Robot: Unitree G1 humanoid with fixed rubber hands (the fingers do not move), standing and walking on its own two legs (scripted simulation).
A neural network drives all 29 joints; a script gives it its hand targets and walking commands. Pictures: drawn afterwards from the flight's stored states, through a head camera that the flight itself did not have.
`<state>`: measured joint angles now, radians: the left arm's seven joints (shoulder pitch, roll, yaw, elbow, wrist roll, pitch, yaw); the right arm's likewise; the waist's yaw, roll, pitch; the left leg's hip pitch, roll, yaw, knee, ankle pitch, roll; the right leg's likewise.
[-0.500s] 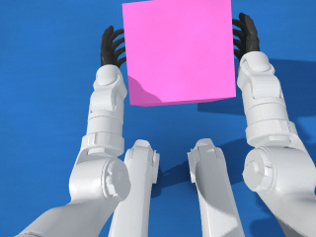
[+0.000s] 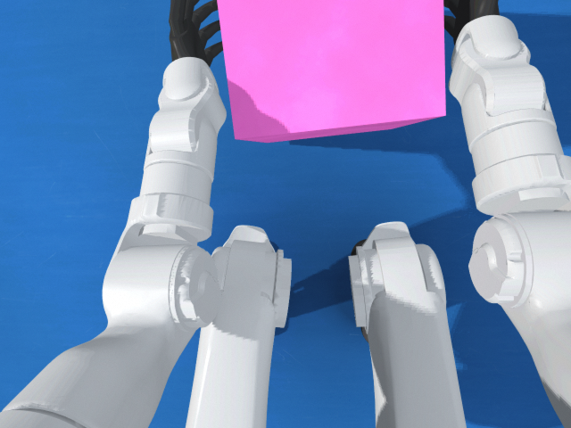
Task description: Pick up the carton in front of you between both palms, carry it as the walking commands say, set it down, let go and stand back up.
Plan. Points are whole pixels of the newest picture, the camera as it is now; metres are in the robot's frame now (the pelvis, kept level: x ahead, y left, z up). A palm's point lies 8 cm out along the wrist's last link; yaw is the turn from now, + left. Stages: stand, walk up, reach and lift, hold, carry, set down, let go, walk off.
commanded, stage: set down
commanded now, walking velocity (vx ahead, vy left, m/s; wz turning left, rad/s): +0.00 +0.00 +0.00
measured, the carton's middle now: (325, 54) +0.53 -0.03 -0.23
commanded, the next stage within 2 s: none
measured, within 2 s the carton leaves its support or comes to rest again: rests again in 0.38 s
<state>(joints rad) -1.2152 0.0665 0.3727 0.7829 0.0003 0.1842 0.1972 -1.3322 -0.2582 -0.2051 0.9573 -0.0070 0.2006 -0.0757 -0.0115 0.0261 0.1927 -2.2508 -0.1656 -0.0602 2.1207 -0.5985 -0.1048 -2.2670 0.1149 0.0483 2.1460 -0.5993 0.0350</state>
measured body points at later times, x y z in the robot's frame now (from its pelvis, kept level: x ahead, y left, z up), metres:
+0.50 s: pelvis +0.00 +0.00 -0.02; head +0.35 -0.03 +0.26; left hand +0.52 +0.13 -0.19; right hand +0.53 -0.18 -0.19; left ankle +0.11 +0.13 -0.35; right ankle +0.10 -0.11 -0.35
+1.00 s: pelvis -0.01 +0.00 -0.02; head +0.34 -0.03 +0.25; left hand +0.53 +0.13 -0.19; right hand +0.53 -0.18 -0.20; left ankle +0.10 +0.13 -0.35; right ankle +0.10 -0.11 -0.35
